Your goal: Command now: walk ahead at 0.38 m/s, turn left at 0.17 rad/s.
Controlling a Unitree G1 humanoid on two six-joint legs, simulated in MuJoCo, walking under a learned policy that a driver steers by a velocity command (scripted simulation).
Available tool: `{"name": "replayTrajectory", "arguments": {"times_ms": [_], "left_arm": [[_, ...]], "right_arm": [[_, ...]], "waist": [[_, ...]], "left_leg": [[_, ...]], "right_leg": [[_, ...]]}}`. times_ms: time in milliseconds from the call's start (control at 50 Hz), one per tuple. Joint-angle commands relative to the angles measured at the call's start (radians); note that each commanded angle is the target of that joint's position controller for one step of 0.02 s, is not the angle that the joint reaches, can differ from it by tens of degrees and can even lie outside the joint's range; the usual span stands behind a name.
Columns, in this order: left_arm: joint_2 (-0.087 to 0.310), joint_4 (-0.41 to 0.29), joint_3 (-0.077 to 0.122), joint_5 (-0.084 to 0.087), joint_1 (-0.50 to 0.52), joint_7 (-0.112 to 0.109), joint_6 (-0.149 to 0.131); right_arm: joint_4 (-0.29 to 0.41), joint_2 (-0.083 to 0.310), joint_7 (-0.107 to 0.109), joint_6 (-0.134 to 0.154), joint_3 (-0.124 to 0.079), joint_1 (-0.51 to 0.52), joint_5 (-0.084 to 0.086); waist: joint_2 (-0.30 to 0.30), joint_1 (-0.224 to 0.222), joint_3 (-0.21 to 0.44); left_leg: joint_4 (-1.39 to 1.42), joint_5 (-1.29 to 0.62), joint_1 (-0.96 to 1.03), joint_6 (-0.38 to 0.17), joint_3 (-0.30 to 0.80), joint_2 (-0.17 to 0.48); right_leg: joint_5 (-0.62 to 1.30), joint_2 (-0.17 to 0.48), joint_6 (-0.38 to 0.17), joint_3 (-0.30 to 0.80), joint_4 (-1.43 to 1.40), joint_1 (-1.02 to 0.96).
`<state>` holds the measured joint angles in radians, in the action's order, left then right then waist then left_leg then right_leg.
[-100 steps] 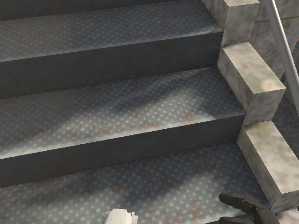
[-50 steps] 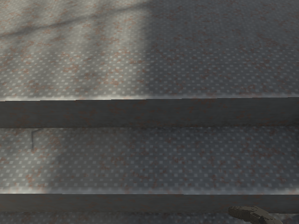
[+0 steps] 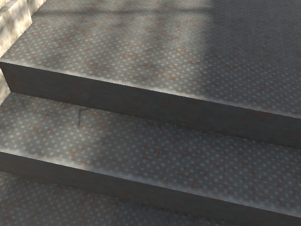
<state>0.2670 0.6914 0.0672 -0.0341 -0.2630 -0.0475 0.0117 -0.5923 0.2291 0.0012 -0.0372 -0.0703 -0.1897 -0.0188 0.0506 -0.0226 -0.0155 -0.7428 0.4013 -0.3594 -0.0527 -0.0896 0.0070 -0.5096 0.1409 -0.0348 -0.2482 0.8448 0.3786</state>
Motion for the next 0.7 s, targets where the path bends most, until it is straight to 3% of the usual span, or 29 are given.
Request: {"name": "replayTrajectory", "arguments": {"times_ms": [20,40,60,80,120,160,180,200,220,240,300,340,360,380,400,420,440,460,480,500,520,540,560,580,600,620,640,660,700], "left_arm": [[0.031,-0.176,0.006,-0.025,0.330,0.040,-0.018],[0.021,-0.155,0.014,-0.005,0.319,0.048,-0.030],[0.001,-0.114,0.011,0.005,0.247,0.051,-0.039],[-0.010,-0.080,0.014,-0.002,0.169,0.054,-0.045],[-0.062,-0.053,-0.005,0.002,0.081,0.059,-0.044],[-0.114,-0.069,-0.027,0.013,0.131,0.055,-0.033],[-0.121,-0.073,-0.031,0.021,0.152,0.046,-0.026],[-0.120,-0.084,-0.037,0.019,0.174,0.041,-0.021],[-0.139,-0.098,-0.045,0.024,0.218,0.037,-0.017],[-0.124,-0.117,-0.042,0.023,0.246,0.029,-0.010],[-0.118,-0.167,-0.050,0.028,0.342,0.035,0.012],[-0.119,-0.198,-0.060,0.026,0.416,0.043,0.029],[-0.105,-0.221,-0.066,0.036,0.467,0.052,0.038],[-0.098,-0.231,-0.066,0.032,0.473,0.058,0.041],[-0.115,-0.225,-0.086,0.047,0.497,0.067,0.038],[-0.102,-0.171,-0.080,0.043,0.379,0.071,0.028],[-0.086,-0.148,-0.076,0.042,0.280,0.069,0.032],[-0.048,-0.116,-0.052,0.028,0.075,0.059,0.046],[0.014,-0.062,-0.033,0.022,-0.090,0.052,0.037],[0.056,-0.046,-0.010,0.031,-0.125,0.067,0.011],[0.132,-0.044,0.024,0.061,-0.029,0.079,-0.005],[0.198,-0.036,0.059,0.057,-0.006,0.062,0.000],[0.134,-0.063,0.047,0.043,0.045,0.043,-0.007],[0.100,-0.006,0.035,0.032,-0.012,0.033,-0.023],[0.065,0.044,0.026,-0.007,-0.071,0.029,-0.046],[0.039,0.083,0.018,-0.023,-0.086,0.031,-0.070],[0.051,0.112,0.019,-0.026,-0.100,0.043,-0.087],[0.055,0.113,0.011,-0.003,-0.099,0.053,-0.101],[-0.002,0.171,-0.013,0.006,-0.113,0.073,-0.128]], "right_arm": [[0.020,0.189,0.044,0.034,-0.051,-0.290,0.004],[0.036,0.176,0.057,0.044,-0.038,-0.200,-0.003],[0.038,0.147,0.047,0.066,-0.025,-0.155,-0.021],[0.023,0.121,0.039,0.084,-0.016,-0.130,-0.031],[-0.052,0.082,0.030,0.119,0.003,-0.154,-0.028],[-0.138,0.064,0.011,0.153,0.010,-0.213,-0.031],[-0.171,0.066,0.003,0.162,0.011,-0.227,-0.036],[-0.209,0.069,-0.002,0.174,0.012,-0.255,-0.036],[-0.241,0.057,-0.013,0.183,0.019,-0.268,-0.035],[-0.256,0.061,-0.021,0.188,0.020,-0.272,-0.036],[-0.312,0.025,-0.016,0.200,0.037,-0.273,-0.019],[-0.348,0.031,0.003,0.200,0.039,-0.319,-0.018],[-0.363,0.076,0.023,0.203,0.033,-0.368,-0.007],[-0.386,0.078,0.036,0.202,0.033,-0.394,-0.006],[-0.402,0.056,0.042,0.190,0.046,-0.364,0.020],[-0.358,0.049,0.054,0.182,0.056,-0.306,0.047],[-0.340,0.130,0.077,0.176,0.041,-0.338,0.070],[-0.303,0.213,0.081,0.166,0.021,-0.288,0.066],[-0.245,0.255,0.059,0.153,0.005,-0.211,0.071],[-0.199,0.290,0.026,0.141,-0.007,-0.184,0.071],[-0.157,0.159,-0.004,0.161,0.004,-0.151,0.023],[-0.031,0.111,-0.044,0.195,0.013,0.014,-0.017],[0.054,0.035,-0.064,0.220,0.033,0.081,-0.076],[0.082,-0.018,-0.061,0.224,0.054,0.090,-0.072],[0.122,-0.074,-0.050,0.219,0.079,0.106,-0.058],[0.151,-0.116,-0.033,0.203,0.101,0.134,-0.058],[0.159,-0.166,-0.011,0.171,0.128,0.128,-0.067],[0.146,-0.154,0.001,0.151,0.131,0.099,-0.066],[0.154,-0.177,0.024,0.122,0.139,0.185,-0.031]], "waist": [[-0.365,0.221,-0.039],[-0.309,0.166,-0.062],[-0.225,0.114,-0.058],[-0.113,0.064,-0.016],[-0.062,0.003,0.002],[-0.054,0.009,-0.038],[-0.043,0.015,-0.055],[-0.053,0.023,-0.069],[-0.096,0.031,-0.089],[-0.124,0.024,-0.109],[-0.105,-0.012,-0.156],[-0.108,0.006,-0.164],[-0.141,0.036,-0.160],[-0.150,0.031,-0.156],[-0.140,0.004,-0.131],[-0.119,-0.037,-0.028],[-0.149,-0.083,0.086],[-0.236,-0.188,0.213],[-0.290,-0.226,0.322],[-0.246,-0.224,0.355],[-0.070,-0.144,0.259],[0.152,-0.141,0.240],[-0.013,-0.094,0.193],[-0.069,-0.058,0.113],[-0.100,-0.021,0.034],[-0.152,0.019,-0.028],[-0.161,0.048,-0.028],[-0.171,0.074,-0.073],[-0.113,0.073,-0.129]], "left_leg": [[0.642,0.656,0.328,-0.208,0.735,0.368],[0.616,0.544,0.255,-0.200,0.683,0.380],[0.545,0.407,0.224,-0.148,0.572,0.359],[0.491,0.317,0.234,-0.097,0.477,0.331],[0.450,0.220,0.216,-0.023,0.334,0.309],[0.455,0.165,0.199,0.015,0.247,0.314],[0.465,0.147,0.213,0.034,0.220,0.318],[0.487,0.136,0.234,0.047,0.184,0.316],[0.505,0.097,0.232,0.038,0.157,0.315],[0.527,0.108,0.233,0.043,0.129,0.308],[0.614,0.098,0.129,0.057,0.020,0.270],[0.685,0.078,0.130,0.034,-0.036,0.242],[0.814,-0.058,0.182,-0.012,-0.039,0.282],[0.827,-0.177,0.290,-0.030,-0.071,0.279],[0.844,-0.550,0.276,-0.021,-0.186,0.232],[0.709,-1.213,0.232,-0.022,-0.278,0.203],[0.549,-1.800,0.246,-0.052,-0.250,0.243],[0.314,-2.140,0.348,-0.069,-0.219,0.312],[0.068,-2.253,0.390,-0.102,-0.187,0.338],[-0.210,-1.986,0.341,-0.115,-0.169,0.310],[-0.527,-1.089,-0.023,-0.060,-0.107,0.150],[-0.969,-0.356,-0.443,0.008,0.035,-0.098],[-1.272,-0.382,-0.592,-0.008,0.217,-0.057],[-1.358,-0.394,-0.646,-0.010,0.212,-0.037],[-1.493,-0.336,-0.728,-0.022,0.196,-0.028],[-1.577,-0.272,-0.815,-0.021,0.196,-0.024],[-1.675,-0.206,-0.869,-0.031,0.193,-0.013],[-1.594,-0.195,-0.922,-0.024,0.179,0.038],[-1.643,-0.058,-0.981,-0.046,0.107,0.051]], "right_leg": [[0.078,-0.077,0.032,0.238,0.541,0.671],[0.204,-0.118,0.040,0.323,0.746,0.715],[0.267,-0.165,0.043,0.370,0.946,0.756],[0.311,-0.174,0.037,0.382,1.057,0.773],[0.375,-0.191,0.007,0.392,1.234,0.837],[0.405,-0.205,-0.030,0.385,1.363,0.951],[0.400,-0.213,-0.041,0.382,1.413,1.016],[0.386,-0.211,-0.052,0.364,1.433,1.064],[0.354,-0.223,-0.073,0.345,1.522,1.120],[0.321,-0.217,-0.082,0.329,1.513,1.155],[0.331,-0.174,-0.098,0.295,1.317,1.087],[0.306,-0.155,-0.103,0.205,1.163,1.046],[0.219,-0.131,-0.120,0.118,1.093,1.042],[0.159,-0.094,-0.137,0.100,1.031,1.043],[0.094,-0.099,-0.176,0.028,0.813,0.869],[0.068,-0.157,-0.195,-0.081,0.656,0.536],[0.022,-0.236,-0.188,-0.133,0.582,0.311],[-0.107,-0.272,-0.191,-0.112,0.564,0.191],[-0.221,-0.307,-0.224,-0.029,0.506,0.064],[-0.196,-0.353,-0.234,0.073,0.221,-0.072],[-0.289,-0.248,-0.278,0.507,-0.131,-0.189],[-0.441,-0.089,-0.389,1.151,-0.508,-0.294],[-0.407,-0.045,-0.374,1.259,-0.563,-0.242],[-0.318,-0.044,-0.343,1.209,-0.575,-0.148],[-0.181,-0.049,-0.334,1.132,-0.575,-0.087],[-0.012,-0.070,-0.334,1.015,-0.542,-0.028],[0.118,-0.102,-0.289,0.877,-0.506,-0.013],[0.125,-0.098,-0.228,0.786,-0.504,0.011],[0.221,-0.097,-0.173,0.619,-0.537,0.098]]}}
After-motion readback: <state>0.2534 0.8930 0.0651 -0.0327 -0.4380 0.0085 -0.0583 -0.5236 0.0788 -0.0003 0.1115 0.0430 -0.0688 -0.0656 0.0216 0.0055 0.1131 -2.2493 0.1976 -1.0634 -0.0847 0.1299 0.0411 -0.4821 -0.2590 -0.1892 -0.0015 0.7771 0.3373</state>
